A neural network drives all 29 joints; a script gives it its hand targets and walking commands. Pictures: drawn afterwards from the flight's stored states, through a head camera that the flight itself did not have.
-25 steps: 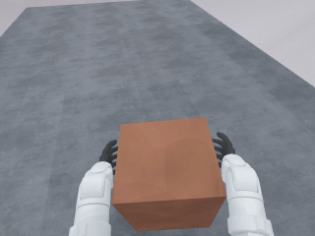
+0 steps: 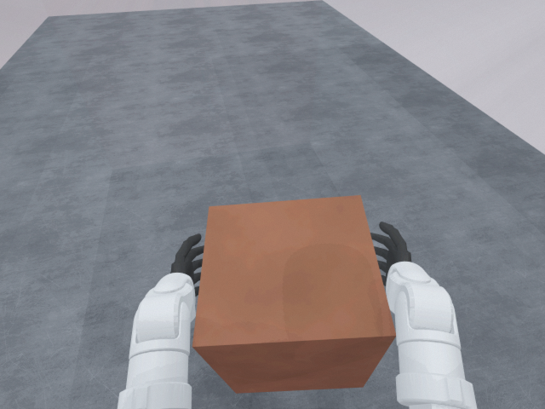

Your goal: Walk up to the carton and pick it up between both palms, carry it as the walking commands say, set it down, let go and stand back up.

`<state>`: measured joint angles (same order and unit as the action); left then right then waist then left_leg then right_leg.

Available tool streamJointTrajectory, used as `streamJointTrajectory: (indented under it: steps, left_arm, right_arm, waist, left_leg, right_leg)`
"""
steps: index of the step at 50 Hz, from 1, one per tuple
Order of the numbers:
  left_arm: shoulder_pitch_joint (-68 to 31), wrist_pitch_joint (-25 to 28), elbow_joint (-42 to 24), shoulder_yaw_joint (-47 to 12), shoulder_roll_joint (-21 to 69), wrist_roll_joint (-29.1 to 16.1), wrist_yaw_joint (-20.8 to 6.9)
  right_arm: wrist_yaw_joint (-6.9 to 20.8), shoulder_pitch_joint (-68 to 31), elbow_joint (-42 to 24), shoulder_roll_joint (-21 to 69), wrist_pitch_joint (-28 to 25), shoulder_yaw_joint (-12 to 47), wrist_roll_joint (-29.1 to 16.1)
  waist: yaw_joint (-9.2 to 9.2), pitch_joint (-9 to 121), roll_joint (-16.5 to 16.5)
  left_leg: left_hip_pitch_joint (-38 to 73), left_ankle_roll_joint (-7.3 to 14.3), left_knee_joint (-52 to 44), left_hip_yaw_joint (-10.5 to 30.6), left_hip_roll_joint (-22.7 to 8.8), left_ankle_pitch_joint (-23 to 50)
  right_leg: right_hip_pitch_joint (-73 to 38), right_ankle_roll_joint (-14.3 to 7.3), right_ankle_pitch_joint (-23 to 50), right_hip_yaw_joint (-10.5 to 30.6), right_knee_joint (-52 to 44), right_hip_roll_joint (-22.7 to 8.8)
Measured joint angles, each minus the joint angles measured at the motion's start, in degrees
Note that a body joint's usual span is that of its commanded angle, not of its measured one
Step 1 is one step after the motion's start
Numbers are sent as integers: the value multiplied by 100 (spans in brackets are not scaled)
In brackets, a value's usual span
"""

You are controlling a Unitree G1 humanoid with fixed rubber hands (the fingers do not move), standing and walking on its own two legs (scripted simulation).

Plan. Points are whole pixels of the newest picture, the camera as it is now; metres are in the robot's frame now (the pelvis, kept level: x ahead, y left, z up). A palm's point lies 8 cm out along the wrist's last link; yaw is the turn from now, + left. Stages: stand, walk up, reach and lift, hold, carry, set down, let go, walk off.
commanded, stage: carry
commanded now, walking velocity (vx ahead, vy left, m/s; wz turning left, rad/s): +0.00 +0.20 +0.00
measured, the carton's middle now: (292, 304) +0.28 -0.01 -0.01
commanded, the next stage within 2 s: none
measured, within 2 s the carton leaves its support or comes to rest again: neither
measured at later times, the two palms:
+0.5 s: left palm (169, 279) +0.27 +0.17 +0.08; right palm (394, 270) +0.27 -0.15 +0.09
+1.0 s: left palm (162, 291) +0.24 +0.17 +0.10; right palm (402, 281) +0.25 -0.14 +0.11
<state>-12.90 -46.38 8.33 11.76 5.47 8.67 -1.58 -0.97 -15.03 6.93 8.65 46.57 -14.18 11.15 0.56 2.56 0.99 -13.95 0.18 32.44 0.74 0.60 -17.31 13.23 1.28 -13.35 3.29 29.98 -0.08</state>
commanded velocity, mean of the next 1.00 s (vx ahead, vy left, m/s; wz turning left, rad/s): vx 0.00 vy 0.07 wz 0.00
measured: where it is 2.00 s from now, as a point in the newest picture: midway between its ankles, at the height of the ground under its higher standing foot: outside the picture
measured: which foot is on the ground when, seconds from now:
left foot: down 0.00-1.00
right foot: down 0.00-1.00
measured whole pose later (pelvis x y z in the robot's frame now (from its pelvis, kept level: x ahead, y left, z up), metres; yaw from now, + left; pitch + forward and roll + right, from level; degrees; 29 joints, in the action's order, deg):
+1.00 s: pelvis +0.00 +0.01 -0.01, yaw +0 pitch +0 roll +0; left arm -6.5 -69.8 -18.4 8.9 7.5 1.5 6.8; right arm -7.7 -8.7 -18.2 7.7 69.2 -9.1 2.7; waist 0.6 10.4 0.2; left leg -21.3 1.6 36.2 -0.2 1.2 -15.5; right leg 20.4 2.0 -16.1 3.1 35.8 -0.9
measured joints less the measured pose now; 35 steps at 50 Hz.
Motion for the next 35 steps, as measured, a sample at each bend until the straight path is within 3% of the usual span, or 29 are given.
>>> streamJointTrajectory:
  steps: [3, 8, 13, 18, 21, 35]
  left_arm:
    - [2, -386, -667, -94, 0, -190, 165]
    - [99, -1048, -1678, -96, 0, -408, 365]
    - [306, -1537, -2280, -113, 27, -636, 529]
    - [492, -1935, -2436, -189, 217, -680, 722]
    - [525, -2065, -2464, -281, 207, -687, 758]
    - [592, -2234, -2673, -282, 202, -720, 809]
  right_arm:
    - [-119, 1, -591, 0, 318, 53, -261]
    - [-342, 0, -1399, 5, 900, 285, -523]
    - [-522, 56, -2030, -1, 1555, 450, -614]
    - [-568, 461, -2308, -78, 1912, 451, -742]
    - [-619, 608, -2451, -95, 2032, 452, -797]
    - [-668, 614, -2568, -96, 2180, 501, -848]
  waist:
    - [2, 14, 11]
    - [2, 49, -21]
    - [-3, 273, -15]
    - [3, 371, -100]
    - [1, 403, -84]
    - [1, 749, -75]
  left_leg:
    - [-160, 6, 33, -3, 10, 320]
    - [-314, 135, 32, -20, 41, 234]
    - [-664, 140, 323, -68, 130, 79]
    - [-750, 140, 527, -73, 67, -321]
    - [-726, 140, 403, -86, 63, 165]
    - [-729, 140, 394, -91, 64, 91]
  right_leg:
    - [166, 12, -45, 0, 106, -9]
    - [731, 13, -622, -2, 1182, -27]
    - [720, 13, -221, -1, 638, -71]
    - [725, 21, -477, -15, 673, -69]
    - [724, 47, -467, -16, 670, -75]
    - [719, 70, -370, -17, 618, -77]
